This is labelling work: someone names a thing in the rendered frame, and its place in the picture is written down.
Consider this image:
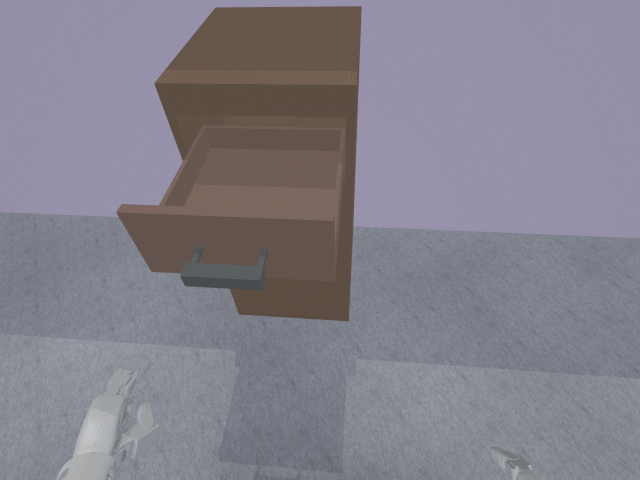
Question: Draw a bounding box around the cabinet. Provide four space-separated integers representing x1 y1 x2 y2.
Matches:
154 6 362 321

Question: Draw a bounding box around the left robot forearm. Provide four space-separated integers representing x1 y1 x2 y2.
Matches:
56 452 116 480

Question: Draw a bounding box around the handle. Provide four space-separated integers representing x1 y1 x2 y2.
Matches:
180 246 268 291

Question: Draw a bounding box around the left robot hand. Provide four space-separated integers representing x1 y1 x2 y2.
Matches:
73 357 159 468

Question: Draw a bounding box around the right robot hand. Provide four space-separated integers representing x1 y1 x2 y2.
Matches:
489 447 545 480

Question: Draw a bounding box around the drawer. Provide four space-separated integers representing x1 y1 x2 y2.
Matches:
116 125 346 282

